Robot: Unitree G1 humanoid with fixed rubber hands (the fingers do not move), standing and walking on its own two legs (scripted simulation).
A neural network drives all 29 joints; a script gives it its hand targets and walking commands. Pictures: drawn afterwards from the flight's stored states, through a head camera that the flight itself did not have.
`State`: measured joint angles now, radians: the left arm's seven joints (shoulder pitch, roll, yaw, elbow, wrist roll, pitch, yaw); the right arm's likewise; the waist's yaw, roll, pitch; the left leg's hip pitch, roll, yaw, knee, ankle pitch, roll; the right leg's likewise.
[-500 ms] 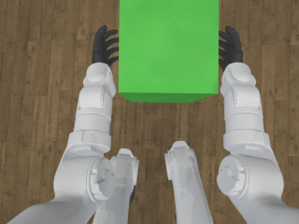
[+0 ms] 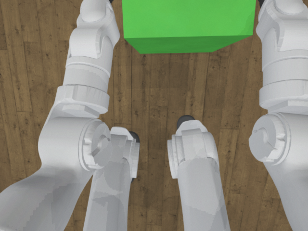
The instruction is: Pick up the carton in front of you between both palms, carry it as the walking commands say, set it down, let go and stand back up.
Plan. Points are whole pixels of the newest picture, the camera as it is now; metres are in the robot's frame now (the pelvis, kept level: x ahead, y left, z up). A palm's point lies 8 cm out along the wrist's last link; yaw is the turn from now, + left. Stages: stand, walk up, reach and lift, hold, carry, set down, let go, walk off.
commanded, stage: set down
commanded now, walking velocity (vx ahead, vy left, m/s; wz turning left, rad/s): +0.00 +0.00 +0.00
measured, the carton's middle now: out of the picture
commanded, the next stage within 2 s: none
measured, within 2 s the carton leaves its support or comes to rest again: rests again in 0.52 s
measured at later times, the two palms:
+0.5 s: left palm (103, 6) +0.56 +0.03 -0.20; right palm (258, 2) +0.51 -0.27 -0.21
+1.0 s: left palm (102, 7) +0.57 +0.04 -0.22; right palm (256, 1) +0.52 -0.27 -0.22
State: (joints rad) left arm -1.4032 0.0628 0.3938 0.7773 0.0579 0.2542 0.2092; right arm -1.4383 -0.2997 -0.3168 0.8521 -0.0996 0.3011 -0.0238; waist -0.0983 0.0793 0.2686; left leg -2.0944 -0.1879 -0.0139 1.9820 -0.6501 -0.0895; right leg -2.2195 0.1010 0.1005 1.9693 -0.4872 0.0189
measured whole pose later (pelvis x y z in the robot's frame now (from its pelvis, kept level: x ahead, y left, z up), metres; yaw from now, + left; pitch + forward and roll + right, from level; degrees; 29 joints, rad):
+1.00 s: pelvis -0.01 +0.01 -0.05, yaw +1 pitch +32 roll +2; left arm -1.61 0.16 0.32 1.02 0.03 0.21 0.12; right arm -1.56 -0.39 -0.45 1.01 -0.15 0.23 0.16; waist -0.13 0.08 0.52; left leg -2.12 -0.22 -0.02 2.21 -0.66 -0.07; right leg -2.19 -0.01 0.03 2.17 -0.54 0.00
